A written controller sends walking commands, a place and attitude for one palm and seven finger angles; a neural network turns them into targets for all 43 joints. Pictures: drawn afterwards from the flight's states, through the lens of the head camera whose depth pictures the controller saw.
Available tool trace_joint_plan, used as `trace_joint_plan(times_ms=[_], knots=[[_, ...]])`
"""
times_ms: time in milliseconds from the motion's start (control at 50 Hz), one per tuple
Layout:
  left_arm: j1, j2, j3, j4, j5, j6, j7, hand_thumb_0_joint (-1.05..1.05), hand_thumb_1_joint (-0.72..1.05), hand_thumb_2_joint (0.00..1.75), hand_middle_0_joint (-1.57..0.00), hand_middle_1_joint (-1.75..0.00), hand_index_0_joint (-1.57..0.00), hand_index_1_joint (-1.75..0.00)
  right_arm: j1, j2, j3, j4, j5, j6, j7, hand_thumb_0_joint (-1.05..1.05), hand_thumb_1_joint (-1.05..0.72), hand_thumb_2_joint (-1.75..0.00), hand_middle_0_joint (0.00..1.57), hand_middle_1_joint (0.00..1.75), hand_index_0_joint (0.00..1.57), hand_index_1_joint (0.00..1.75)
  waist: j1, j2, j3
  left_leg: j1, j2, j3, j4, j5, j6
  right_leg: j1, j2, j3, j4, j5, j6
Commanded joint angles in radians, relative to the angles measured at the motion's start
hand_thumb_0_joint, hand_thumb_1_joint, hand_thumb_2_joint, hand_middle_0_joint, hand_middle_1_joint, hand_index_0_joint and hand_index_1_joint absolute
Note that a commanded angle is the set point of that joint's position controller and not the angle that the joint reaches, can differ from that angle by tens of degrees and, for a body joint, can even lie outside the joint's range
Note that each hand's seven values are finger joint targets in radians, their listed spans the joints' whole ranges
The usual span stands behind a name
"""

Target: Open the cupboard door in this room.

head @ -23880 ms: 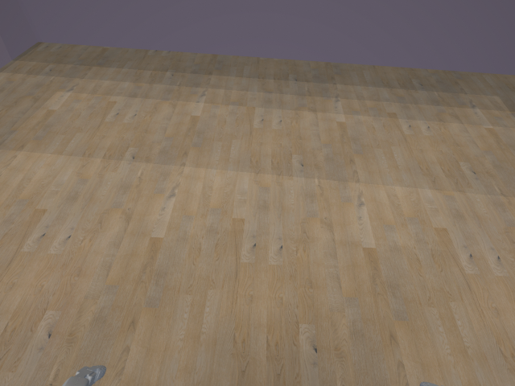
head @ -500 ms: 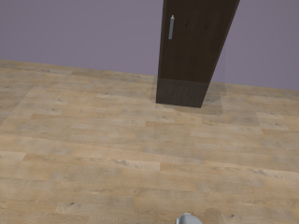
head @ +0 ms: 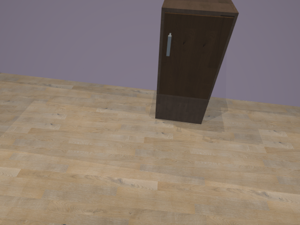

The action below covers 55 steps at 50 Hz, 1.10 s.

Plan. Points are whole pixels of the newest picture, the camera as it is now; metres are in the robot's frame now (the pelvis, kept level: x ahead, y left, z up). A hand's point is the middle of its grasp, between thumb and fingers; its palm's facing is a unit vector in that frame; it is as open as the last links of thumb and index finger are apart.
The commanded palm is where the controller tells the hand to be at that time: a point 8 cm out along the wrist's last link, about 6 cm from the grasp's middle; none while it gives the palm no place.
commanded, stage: stand and wait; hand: left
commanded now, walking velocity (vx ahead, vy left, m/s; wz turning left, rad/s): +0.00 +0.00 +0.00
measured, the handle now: (169, 44) +1.13 -0.04 -0.03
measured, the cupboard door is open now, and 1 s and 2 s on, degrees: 0 0 0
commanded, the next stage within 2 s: look at it before walking up in 0.44 s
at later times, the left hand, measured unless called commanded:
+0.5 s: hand out of the picture -0.02 +0.16 -0.17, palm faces +0.04 -0.99 -0.14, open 7.4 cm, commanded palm none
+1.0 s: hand out of the picture +0.01 +0.18 -0.18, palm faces +0.02 -0.98 -0.17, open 7.4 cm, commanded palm none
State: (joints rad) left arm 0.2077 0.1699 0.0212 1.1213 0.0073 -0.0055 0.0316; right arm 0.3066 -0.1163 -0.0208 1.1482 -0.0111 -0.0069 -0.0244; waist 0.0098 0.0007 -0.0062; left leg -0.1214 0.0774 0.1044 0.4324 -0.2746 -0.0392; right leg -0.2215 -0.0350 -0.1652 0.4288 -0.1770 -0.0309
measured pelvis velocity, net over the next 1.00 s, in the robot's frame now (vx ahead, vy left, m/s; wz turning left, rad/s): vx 0.03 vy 0.02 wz -0.01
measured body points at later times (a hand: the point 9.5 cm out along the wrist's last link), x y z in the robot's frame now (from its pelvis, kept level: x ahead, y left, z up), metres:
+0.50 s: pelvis +0.02 +0.01 +0.00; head +0.02 +0.01 +0.45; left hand -0.02 +0.21 -0.16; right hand -0.01 -0.18 -0.16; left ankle -0.03 +0.14 -0.74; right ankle +0.04 -0.10 -0.74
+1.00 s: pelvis +0.03 +0.02 +0.00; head +0.03 +0.01 +0.45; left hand +0.01 +0.23 -0.16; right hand -0.01 -0.18 -0.16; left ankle -0.03 +0.14 -0.74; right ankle +0.04 -0.10 -0.74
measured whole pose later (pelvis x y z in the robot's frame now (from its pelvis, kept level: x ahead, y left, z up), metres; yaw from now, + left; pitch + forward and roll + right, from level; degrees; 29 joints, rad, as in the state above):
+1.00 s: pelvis +0.03 +0.02 +0.00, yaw -1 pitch -1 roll +0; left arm 0.30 0.12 -0.01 1.16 0.01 -0.02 0.04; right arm 0.33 -0.10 -0.01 1.16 0.00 -0.03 -0.03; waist 0.01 0.00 0.03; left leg -0.07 0.05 0.13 0.38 -0.29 -0.02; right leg -0.20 -0.06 -0.14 0.43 -0.21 0.00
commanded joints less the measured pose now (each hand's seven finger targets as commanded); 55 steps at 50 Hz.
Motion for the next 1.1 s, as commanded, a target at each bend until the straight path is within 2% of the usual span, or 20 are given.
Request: trace_joint_plan(times_ms=[0, 80, 140, 360, 480, 600, 680, 860, 940, 1080], knots=[[0.077, 0.056, -0.005, -0.005, -0.004, -0.017, 0.003, 0.0, 0.9, 0.9, -0.2, -0.3, -0.2, -0.3, 0.07, -0.072, -0.002, -0.019, 0.001, -0.007, -0.004, 0.0, -0.9, -0.9, 0.2, 0.3, 0.2, 0.3, 0.003, 0.037, 0.103, -0.098, 0.072, -0.072, -0.151, 0.048, 0.03, 0.041, -0.106, 0.143, -0.12, 0.038, 0.026], [0.107, 0.053, -0.011, 0.007, -0.004, -0.024, 0.005, 0.0, 0.9, 0.9, -0.2, -0.3, -0.2, -0.3, 0.075, -0.08, -0.001, -0.02, 0.003, -0.009, -0.006, 0.0, -0.9, -0.9, 0.2, 0.3, 0.2, 0.3, -0.006, -0.007, 0.078, -0.055, 0.07, -0.064, -0.147, 0.077, 0.035, 0.044, -0.108, 0.15, -0.124, 0.075, 0.025], [0.129, 0.047, -0.014, 0.016, -0.002, -0.026, 0.007, 0.0, 0.9, 0.9, -0.2, -0.3, -0.2, -0.3, 0.077, -0.081, 0.001, -0.016, 0.004, -0.01, -0.008, 0.0, -0.9, -0.9, 0.2, 0.3, 0.2, 0.3, -0.008, -0.015, 0.073, -0.042, 0.07, -0.062, -0.148, 0.085, 0.038, 0.044, -0.108, 0.149, -0.122, 0.083, 0.024], [0.186, 0.02, -0.019, 0.04, 0.0, -0.027, 0.014, 0.0, 0.9, 0.9, -0.2, -0.3, -0.2, -0.3, 0.089, -0.064, 0.005, 0.0, 0.007, -0.017, -0.014, 0.0, -0.9, -0.9, 0.2, 0.3, 0.2, 0.3, -0.008, 0.005, 0.078, -0.039, 0.068, -0.057, -0.142, 0.12, 0.045, 0.051, -0.108, 0.141, -0.096, 0.128, 0.02], [0.189, 0.012, -0.019, 0.038, 0.001, -0.024, 0.016, 0.0, 0.9, 0.9, -0.2, -0.3, -0.2, -0.3, 0.101, -0.053, 0.005, 0.006, 0.007, -0.017, -0.015, 0.0, -0.9, -0.9, 0.2, 0.3, 0.2, 0.3, -0.005, 0.006, 0.118, -0.062, 0.066, -0.059, -0.146, 0.101, 0.046, 0.035, -0.104, 0.14, -0.09, 0.103, 0.02], [0.182, 0.018, -0.018, 0.033, 0.0, -0.023, 0.016, 0.0, 0.9, 0.9, -0.2, -0.3, -0.2, -0.3, 0.112, -0.056, 0.004, 0.006, 0.006, -0.017, -0.014, 0.0, -0.9, -0.9, 0.2, 0.3, 0.2, 0.3, -0.004, -0.002, 0.119, -0.074, 0.063, -0.062, -0.144, 0.096, 0.046, 0.044, -0.103, 0.137, -0.084, 0.093, 0.02], [0.18, 0.021, -0.015, 0.025, 0.0, -0.025, 0.016, 0.0, 0.9, 0.9, -0.2, -0.3, -0.2, -0.3, 0.114, -0.056, 0.003, 0.006, 0.005, -0.022, -0.015, 0.0, -0.9, -0.9, 0.2, 0.3, 0.2, 0.3, -0.004, 0.003, 0.095, -0.059, 0.066, -0.06, -0.137, 0.144, 0.049, 0.06, -0.105, 0.135, -0.069, 0.144, 0.018], [0.17, 0.033, -0.013, 0.019, 0.0, -0.025, 0.016, 0.0, 0.9, 0.9, -0.2, -0.3, -0.2, -0.3, 0.112, -0.065, 0.001, 0.006, 0.006, -0.024, -0.015, 0.0, -0.9, -0.9, 0.2, 0.3, 0.2, 0.3, -0.005, -0.009, 0.087, -0.047, 0.066, -0.062, -0.137, 0.156, 0.05, 0.067, -0.107, 0.133, -0.065, 0.155, 0.017], [0.166, 0.038, -0.012, 0.018, 0.001, -0.025, 0.016, 0.0, 0.9, 0.9, -0.2, -0.3, -0.2, -0.3, 0.11, -0.068, 0.0, 0.005, 0.005, -0.023, -0.015, 0.0, -0.9, -0.9, 0.2, 0.3, 0.2, 0.3, -0.004, 0.002, 0.108, -0.057, 0.065, -0.062, -0.14, 0.145, 0.05, 0.062, -0.107, 0.132, -0.07, 0.141, 0.017], [0.161, 0.05, -0.009, 0.015, 0.002, -0.026, 0.014, 0.0, 0.9, 0.9, -0.2, -0.3, -0.2, -0.3, 0.097, -0.086, -0.003, -0.001, 0.006, -0.026, -0.016, 0.0, -0.9, -0.9, 0.2, 0.3, 0.2, 0.3, -0.005, 0.015, 0.096, -0.044, 0.065, -0.066, -0.14, 0.161, 0.053, 0.067, -0.107, 0.131, -0.07, 0.149, 0.016]])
